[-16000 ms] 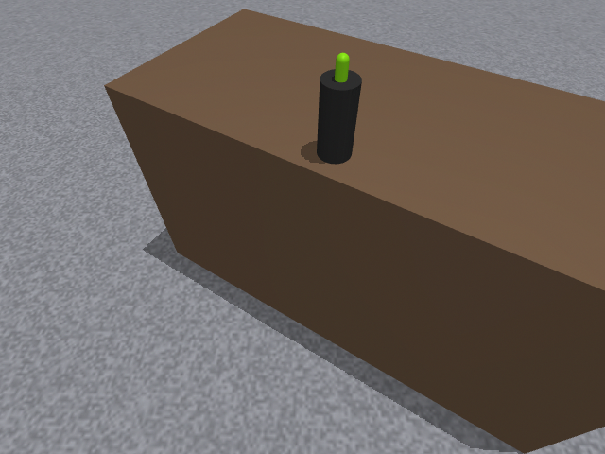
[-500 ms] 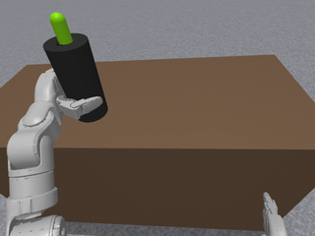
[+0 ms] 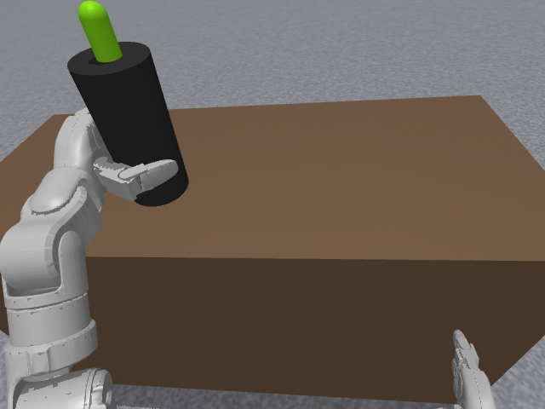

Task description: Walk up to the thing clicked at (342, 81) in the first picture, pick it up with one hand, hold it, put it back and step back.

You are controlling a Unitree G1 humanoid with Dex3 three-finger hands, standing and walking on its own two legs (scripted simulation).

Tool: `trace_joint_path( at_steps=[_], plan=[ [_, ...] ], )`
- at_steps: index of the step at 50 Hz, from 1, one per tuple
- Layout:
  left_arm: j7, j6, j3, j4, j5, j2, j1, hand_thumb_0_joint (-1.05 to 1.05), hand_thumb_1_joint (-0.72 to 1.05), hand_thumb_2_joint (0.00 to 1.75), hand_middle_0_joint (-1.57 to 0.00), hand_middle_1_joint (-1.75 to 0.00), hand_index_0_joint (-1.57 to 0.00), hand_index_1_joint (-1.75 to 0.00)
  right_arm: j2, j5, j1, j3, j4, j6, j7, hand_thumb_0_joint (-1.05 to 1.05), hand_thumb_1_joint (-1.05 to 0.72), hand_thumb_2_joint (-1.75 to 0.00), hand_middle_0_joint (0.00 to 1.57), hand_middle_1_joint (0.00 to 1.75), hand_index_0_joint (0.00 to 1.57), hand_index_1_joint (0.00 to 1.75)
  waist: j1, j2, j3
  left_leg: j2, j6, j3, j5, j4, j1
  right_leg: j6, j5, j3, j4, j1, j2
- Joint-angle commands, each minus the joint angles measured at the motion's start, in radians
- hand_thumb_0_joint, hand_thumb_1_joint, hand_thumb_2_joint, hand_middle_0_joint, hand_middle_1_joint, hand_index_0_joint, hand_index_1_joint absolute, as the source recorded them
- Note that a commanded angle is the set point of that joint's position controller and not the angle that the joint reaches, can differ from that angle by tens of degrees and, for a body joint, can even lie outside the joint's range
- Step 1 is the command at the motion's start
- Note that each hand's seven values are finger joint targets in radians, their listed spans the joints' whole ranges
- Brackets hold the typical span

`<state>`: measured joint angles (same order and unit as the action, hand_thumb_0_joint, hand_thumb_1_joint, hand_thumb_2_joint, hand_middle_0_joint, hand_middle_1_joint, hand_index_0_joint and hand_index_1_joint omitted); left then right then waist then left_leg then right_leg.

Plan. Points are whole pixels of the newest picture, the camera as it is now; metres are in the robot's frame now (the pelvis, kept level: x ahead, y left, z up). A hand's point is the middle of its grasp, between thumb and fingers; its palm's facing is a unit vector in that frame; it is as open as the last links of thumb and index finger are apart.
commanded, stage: hold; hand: left
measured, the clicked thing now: (131, 113) +0.33 +0.16 +0.32
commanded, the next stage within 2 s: none
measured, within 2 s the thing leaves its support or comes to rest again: neither
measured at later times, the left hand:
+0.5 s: hand (143, 159) +0.32 +0.16 +0.26, palm faces +0.10 -0.99 -0.03, open 10.7 cm
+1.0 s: hand (139, 154) +0.32 +0.16 +0.27, palm faces +0.10 -0.99 -0.04, open 10.7 cm
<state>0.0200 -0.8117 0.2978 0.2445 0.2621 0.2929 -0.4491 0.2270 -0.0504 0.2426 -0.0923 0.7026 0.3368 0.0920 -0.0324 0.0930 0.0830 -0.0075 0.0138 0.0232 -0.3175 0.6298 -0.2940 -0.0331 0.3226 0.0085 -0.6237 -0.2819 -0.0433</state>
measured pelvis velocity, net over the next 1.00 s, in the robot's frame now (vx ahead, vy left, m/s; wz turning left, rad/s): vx -0.01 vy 0.00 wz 0.00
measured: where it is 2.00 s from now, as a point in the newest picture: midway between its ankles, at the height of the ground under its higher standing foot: outside the picture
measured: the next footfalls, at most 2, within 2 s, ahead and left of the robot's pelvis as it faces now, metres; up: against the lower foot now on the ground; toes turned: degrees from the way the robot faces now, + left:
none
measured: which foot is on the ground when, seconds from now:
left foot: down 0.00-1.00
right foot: down 0.00-1.00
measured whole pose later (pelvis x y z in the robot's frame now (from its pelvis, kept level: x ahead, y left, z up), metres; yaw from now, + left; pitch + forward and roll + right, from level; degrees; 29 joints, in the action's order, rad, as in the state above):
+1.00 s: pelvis -0.01 +0.00 +0.00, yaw +0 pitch -1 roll +0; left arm 0.01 -0.84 0.30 0.25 0.27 0.29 -0.45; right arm 0.23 -0.06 0.24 -0.10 0.71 0.36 0.10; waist -0.03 0.09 0.09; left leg -0.01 0.01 0.02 -0.31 0.64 -0.31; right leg -0.04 0.32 0.01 -0.64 -0.30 -0.04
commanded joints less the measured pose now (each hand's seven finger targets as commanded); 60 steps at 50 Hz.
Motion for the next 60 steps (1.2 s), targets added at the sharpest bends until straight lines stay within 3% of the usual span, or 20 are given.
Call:
trace_joint_path(
  at_steps=[1,3,9,11,13,14,15,23,25,30,33,35,36,38,44,48,49,50,54,60],
  plan=[
    [-0.004,0.105,0.108,0.318,0.027,0.219,-0.534,0.00,0.05,1.26,-1.25,-1.42,-1.27,-1.42,0.099,-0.008,-0.133,-0.026,-0.166,0.059,-0.007,0.00,0.52,-0.06,0.05,0.05,0.05,0.05,-0.009,-0.047,0.265,0.026,-0.017,-0.020,0.253,-0.075,0.143,0.023,-0.226,0.059,0.086,0.020,0.041],
    [-0.004,0.094,0.091,0.324,0.022,0.205,-0.524,0.00,0.06,1.27,-1.26,-1.44,-1.29,-1.44,0.112,-0.008,-0.143,-0.036,-0.182,0.054,-0.007,0.00,0.53,-0.06,0.05,0.05,0.05,0.05,-0.005,-0.057,0.259,0.026,-0.017,-0.020,0.258,-0.075,0.145,0.021,-0.232,0.058,0.088,0.020,0.042],
    [-0.023,0.083,0.137,0.305,0.027,0.244,-0.559,0.00,0.02,1.27,-1.26,-1.44,-1.28,-1.45,0.110,-0.009,-0.142,-0.039,-0.158,0.051,-0.005,0.00,0.53,-0.06,0.05,0.05,0.05,0.05,-0.011,-0.083,0.231,0.032,-0.023,-0.023,0.220,-0.074,0.124,0.016,-0.203,0.054,0.095,0.011,0.036],
    [-0.024,0.082,0.131,0.289,0.028,0.235,-0.540,0.00,0.04,1.27,-1.26,-1.44,-1.28,-1.44,0.121,-0.010,-0.127,-0.054,-0.143,0.047,-0.005,0.00,0.53,-0.06,0.05,0.05,0.05,0.05,-0.003,-0.075,0.241,0.035,-0.025,-0.026,0.226,-0.071,0.127,0.016,-0.216,0.051,0.094,0.005,0.033],
    [-0.022,0.089,0.123,0.315,0.027,0.235,-0.546,0.00,0.04,1.28,-1.26,-1.45,-1.28,-1.45,0.094,-0.013,-0.129,-0.029,-0.153,0.048,-0.009,0.00,0.53,-0.06,0.05,0.05,0.05,0.05,-0.010,-0.064,0.250,0.038,-0.025,-0.031,0.234,-0.062,0.125,0.016,-0.224,0.050,0.089,0.009,0.030],
    [-0.020,0.089,0.127,0.308,0.026,0.238,-0.530,0.00,0.05,1.28,-1.27,-1.45,-1.29,-1.45,0.120,-0.012,-0.119,-0.055,-0.155,0.045,-0.005,0.00,0.53,-0.06,0.05,0.05,0.05,0.05,0.002,-0.069,0.264,0.035,-0.026,-0.030,0.249,-0.061,0.141,0.015,-0.238,0.050,0.088,0.009,0.031],
    [-0.018,0.092,0.095,0.329,0.025,0.212,-0.536,0.00,0.04,1.27,-1.26,-1.44,-1.28,-1.44,0.105,-0.013,-0.138,-0.035,-0.171,0.048,-0.010,0.00,0.53,-0.06,0.05,0.05,0.05,0.05,-0.004,-0.066,0.251,0.035,-0.024,-0.029,0.242,-0.062,0.133,0.017,-0.229,0.053,0.087,0.006,0.033],
    [-0.007,0.095,0.106,0.268,0.028,0.194,-0.459,0.00,0.07,1.27,-1.28,-1.45,-1.30,-1.45,0.122,-0.014,-0.173,-0.043,-0.218,0.057,-0.009,0.00,0.53,-0.06,0.05,0.05,0.05,0.05,-0.001,-0.074,0.244,0.032,-0.023,-0.026,0.195,-0.072,0.110,0.018,-0.190,0.055,0.096,0.007,0.039],
    [-0.008,0.114,0.116,0.386,0.023,0.234,-0.517,0.00,0.06,1.27,-1.27,-1.44,-1.29,-1.45,0.106,-0.014,-0.118,-0.044,-0.165,0.049,-0.012,0.00,0.53,-0.06,0.05,0.05,0.05,0.05,-0.001,-0.029,0.264,0.030,-0.019,-0.025,0.207,-0.070,0.131,0.023,-0.197,0.055,0.084,0.001,0.040],
    [-0.015,0.120,0.128,0.381,0.028,0.228,-0.494,0.00,0.09,1.30,-1.28,-1.47,-1.30,-1.47,0.109,-0.010,-0.135,-0.046,-0.179,0.058,-0.005,0.00,0.53,-0.06,0.05,0.05,0.05,0.05,-0.002,-0.056,0.253,0.023,-0.017,-0.015,0.205,-0.073,0.123,0.021,-0.189,0.057,0.085,0.008,0.044],
    [-0.020,0.112,0.124,0.334,0.030,0.216,-0.491,0.00,0.06,1.31,-1.29,-1.48,-1.31,-1.48,0.114,-0.008,-0.151,-0.047,-0.196,0.070,0.005,0.00,0.52,-0.06,0.05,0.05,0.05,0.05,0.013,-0.076,0.237,0.026,-0.022,-0.022,0.195,-0.067,0.121,0.017,-0.187,0.055,0.089,-0.002,0.044],
    [-0.018,0.114,0.084,0.356,0.024,0.195,-0.506,0.00,0.07,1.31,-1.28,-1.47,-1.31,-1.48,0.092,-0.008,-0.174,-0.026,-0.173,0.072,0.005,0.00,0.53,-0.06,0.05,0.05,0.05,0.05,0.003,-0.027,0.238,0.034,-0.020,-0.026,0.188,-0.072,0.115,0.020,-0.185,0.053,0.087,-0.009,0.039],
    [-0.017,0.116,0.111,0.350,0.026,0.216,-0.509,0.00,0.05,1.31,-1.29,-1.48,-1.31,-1.48,0.108,-0.006,-0.139,-0.044,-0.164,0.071,0.008,0.00,0.52,-0.06,0.05,0.05,0.05,0.05,0.016,-0.055,0.243,0.027,-0.022,-0.021,0.187,-0.069,0.125,0.019,-0.184,0.054,0.086,-0.010,0.040],
    [-0.017,0.108,0.100,0.336,0.021,0.215,-0.502,0.00,0.07,1.30,-1.29,-1.48,-1.32,-1.48,0.087,-0.008,-0.144,-0.020,-0.166,0.073,0.005,0.00,0.53,-0.06,0.05,0.05,0.05,0.05,0.000,-0.038,0.238,0.030,-0.019,-0.021,0.178,-0.076,0.114,0.022,-0.174,0.056,0.088,-0.003,0.040],
    [-0.017,0.100,0.105,0.311,0.020,0.231,-0.551,0.00,0.08,1.31,-1.30,-1.48,-1.32,-1.48,0.132,-0.008,-0.148,-0.061,-0.143,0.084,0.012,0.00,0.53,-0.06,0.05,0.05,0.05,0.05,0.001,-0.041,0.240,0.028,-0.018,-0.019,0.150,-0.083,0.118,0.023,-0.144,0.057,0.092,-0.020,0.044],
    [-0.013,0.093,0.109,0.244,0.029,0.203,-0.514,0.00,0.06,1.32,-1.28,-1.48,-1.31,-1.48,0.109,-0.013,-0.175,-0.040,-0.180,0.090,0.006,0.00,0.53,-0.06,0.05,0.05,0.05,0.05,-0.005,-0.087,0.222,0.026,-0.021,-0.016,0.176,-0.078,0.098,0.019,-0.170,0.061,0.091,-0.002,0.044],
    [-0.015,0.099,0.121,0.287,0.024,0.233,-0.543,0.00,0.07,1.32,-1.29,-1.49,-1.32,-1.49,0.113,-0.013,-0.169,-0.045,-0.166,0.088,0.003,0.00,0.52,-0.06,0.05,0.05,0.05,0.05,-0.016,-0.055,0.250,0.030,-0.020,-0.019,0.187,-0.077,0.103,0.023,-0.178,0.058,0.087,0.008,0.042],
    [-0.013,0.099,0.116,0.260,0.023,0.224,-0.537,0.00,0.08,1.32,-1.30,-1.49,-1.32,-1.49,0.113,-0.012,-0.163,-0.045,-0.177,0.086,0.006,0.00,0.53,-0.06,0.05,0.05,0.05,0.05,0.001,-0.069,0.256,0.032,-0.024,-0.026,0.205,-0.067,0.112,0.018,-0.199,0.055,0.090,0.007,0.039],
    [-0.019,0.096,0.129,0.287,0.023,0.234,-0.531,0.00,0.06,1.33,-1.29,-1.50,-1.32,-1.50,0.114,-0.013,-0.140,-0.054,-0.154,0.079,0.001,0.00,0.53,-0.06,0.05,0.05,0.05,0.05,-0.013,-0.067,0.255,0.031,-0.022,-0.024,0.208,-0.070,0.108,0.021,-0.196,0.056,0.084,0.008,0.041],
    [-0.009,0.110,0.109,0.304,0.020,0.221,-0.524,0.00,0.07,1.33,-1.29,-1.49,-1.32,-1.50,0.108,-0.015,-0.145,-0.041,-0.202,0.082,-0.001,0.00,0.53,-0.06,0.05,0.05,0.05,0.05,-0.003,-0.063,0.260,0.028,-0.021,-0.023,0.191,-0.073,0.114,0.022,-0.182,0.057,0.088,0.000,0.043]
  ],
)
